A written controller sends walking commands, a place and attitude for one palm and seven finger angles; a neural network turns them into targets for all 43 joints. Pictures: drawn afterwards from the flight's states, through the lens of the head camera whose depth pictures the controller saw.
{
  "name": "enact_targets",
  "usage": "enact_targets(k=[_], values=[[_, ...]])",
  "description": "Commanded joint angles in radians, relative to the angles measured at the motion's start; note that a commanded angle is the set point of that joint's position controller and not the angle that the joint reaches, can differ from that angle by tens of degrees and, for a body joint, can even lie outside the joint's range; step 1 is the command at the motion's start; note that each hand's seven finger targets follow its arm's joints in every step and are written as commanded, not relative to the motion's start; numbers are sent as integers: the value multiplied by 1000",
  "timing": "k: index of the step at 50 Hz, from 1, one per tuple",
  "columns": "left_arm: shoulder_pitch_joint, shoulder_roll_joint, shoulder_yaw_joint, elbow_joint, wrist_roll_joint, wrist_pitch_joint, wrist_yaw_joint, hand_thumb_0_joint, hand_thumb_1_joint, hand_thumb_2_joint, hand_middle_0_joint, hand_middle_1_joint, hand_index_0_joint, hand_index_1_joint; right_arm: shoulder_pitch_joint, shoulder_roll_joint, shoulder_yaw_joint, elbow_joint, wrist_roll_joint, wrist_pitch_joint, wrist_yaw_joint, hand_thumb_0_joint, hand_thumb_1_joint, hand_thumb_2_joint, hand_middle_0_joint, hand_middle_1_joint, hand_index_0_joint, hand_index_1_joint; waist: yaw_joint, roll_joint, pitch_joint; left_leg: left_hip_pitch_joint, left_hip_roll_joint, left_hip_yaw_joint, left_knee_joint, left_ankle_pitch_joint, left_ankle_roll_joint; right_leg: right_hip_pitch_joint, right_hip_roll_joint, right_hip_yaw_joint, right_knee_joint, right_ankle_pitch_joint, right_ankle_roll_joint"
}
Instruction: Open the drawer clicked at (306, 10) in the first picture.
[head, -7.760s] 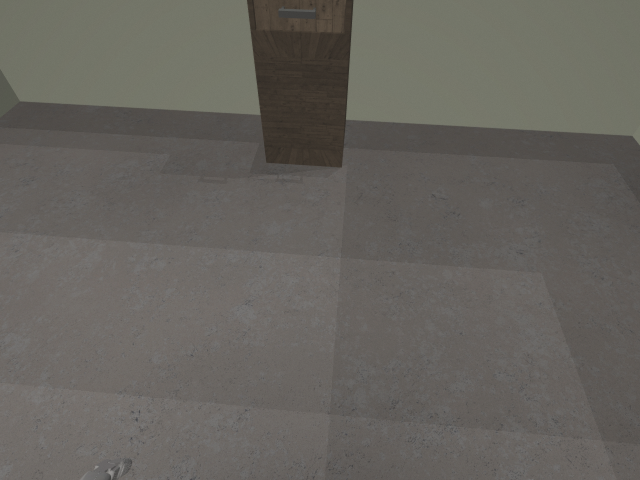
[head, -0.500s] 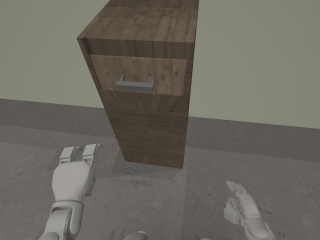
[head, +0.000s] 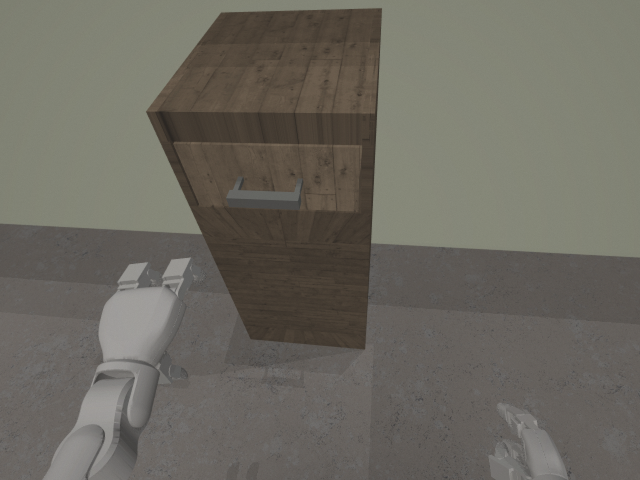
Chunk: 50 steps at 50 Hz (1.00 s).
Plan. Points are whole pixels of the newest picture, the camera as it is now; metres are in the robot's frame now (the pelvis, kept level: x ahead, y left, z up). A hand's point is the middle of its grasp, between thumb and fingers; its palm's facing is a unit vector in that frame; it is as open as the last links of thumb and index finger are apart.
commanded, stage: raise the hand with hooked fingers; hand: left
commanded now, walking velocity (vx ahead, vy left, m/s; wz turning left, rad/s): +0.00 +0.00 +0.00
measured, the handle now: (266, 191) +0.60 +0.18 -0.02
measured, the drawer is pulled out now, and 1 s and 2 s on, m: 0.00 0.00 0.00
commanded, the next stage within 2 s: move the hooked fingers above the handle in 0.78 s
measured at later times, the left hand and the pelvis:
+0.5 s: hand (152, 268) +0.32 +0.25 +0.11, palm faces +0.02 -0.07 -1.00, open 13.8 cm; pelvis +0.02 +0.00 +0.02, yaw +1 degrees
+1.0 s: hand (163, 277) +0.32 +0.23 +0.09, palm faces +0.02 -0.08 -1.00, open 13.9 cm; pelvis +0.01 +0.00 +0.02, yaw +1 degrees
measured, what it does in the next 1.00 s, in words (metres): stands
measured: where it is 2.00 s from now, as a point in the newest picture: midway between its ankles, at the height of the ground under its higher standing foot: outside the picture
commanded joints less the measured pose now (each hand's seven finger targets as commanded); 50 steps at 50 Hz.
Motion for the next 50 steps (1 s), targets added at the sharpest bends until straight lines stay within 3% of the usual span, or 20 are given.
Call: enact_targets(k=[1,4,9,19,24,31,36,39,44,46,48,50], values=[[-210,191,105,-211,0,5,-11,0,-430,330,-295,-1155,-295,-1155,-137,-72,-5,-162,8,-42,-5,0,-900,-900,200,300,200,300,16,-70,-204,107,-34,-22,-123,252,25,166,43,10,-137,241,-36],[-258,208,112,-201,-5,11,-49,0,-500,300,-300,-1200,-300,-1200,-143,-69,6,-163,13,-32,-7,0,-900,-900,200,300,200,300,19,-65,-184,122,-35,-20,-147,259,24,190,44,6,-160,250,-35],[-352,233,118,-184,-15,3,-100,0,-500,300,-300,-1200,-300,-1200,-143,-64,15,-155,16,-24,-13,0,-900,-900,200,300,200,300,16,-51,-190,157,-39,-16,-173,287,24,234,45,2,-190,285,-33],[-503,310,159,-174,-58,-52,-185,0,-500,300,-300,-1200,-300,-1200,-129,-77,12,-133,21,-16,-16,0,-900,-900,200,300,200,300,11,-30,-247,206,-43,-21,-189,400,25,304,42,-2,-214,410,-29],[-396,274,150,-121,-85,-64,-230,0,-500,300,-300,-1200,-300,-1200,-116,-88,4,-142,28,-1,-3,0,-900,-900,200,300,200,300,21,-98,-205,164,-41,-13,-201,405,24,309,43,-10,-216,425,-24],[-427,325,211,-227,-65,-124,-165,0,-500,300,-300,-1200,-300,-1200,-98,-88,-9,-145,21,-6,2,0,-900,-900,200,300,200,300,34,-21,-289,198,-39,-24,-190,446,22,305,42,-5,-198,414,-32],[-441,317,207,-191,-62,-103,-113,0,-500,300,-300,-1200,-300,-1200,-93,-87,-16,-127,28,-8,3,0,-900,-900,200,300,200,300,23,-19,-270,191,-38,-19,-191,419,21,280,44,-8,-202,389,-33],[-435,293,176,-157,-62,-71,-119,0,-500,300,-300,-1200,-300,-1200,-99,-89,-14,-122,34,-6,3,0,-900,-900,200,300,200,300,16,-47,-251,179,-35,-17,-203,380,21,277,45,-12,-210,353,-30],[-435,284,147,-162,-61,-58,-156,0,-500,300,-300,-1200,-300,-1200,-108,-89,-7,-131,33,0,-2,0,-900,-900,200,300,200,300,13,-44,-231,189,-33,-21,-214,357,24,269,49,-17,-220,314,-30],[-497,242,97,-148,-63,-66,-165,0,-500,300,-300,-1200,-300,-1200,-104,-86,-4,-128,33,-3,-6,0,-900,-900,200,300,200,300,-5,-60,-213,189,-33,-22,-211,329,26,238,49,-19,-224,292,-28],[-569,236,81,-97,-55,-74,-165,0,-500,300,-300,-1200,-300,-1200,-94,-86,0,-119,33,-6,-11,0,-900,-900,200,300,200,300,-16,-75,-183,175,-33,-24,-215,274,25,208,49,-20,-234,237,-27],[-622,293,124,-49,-37,-87,-154,0,-500,300,-300,-1200,-300,-1200,-76,-89,-2,-106,31,-8,-18,0,-900,-900,200,300,200,300,-5,-72,-221,171,-39,-20,-211,272,27,225,48,-13,-231,243,-29]])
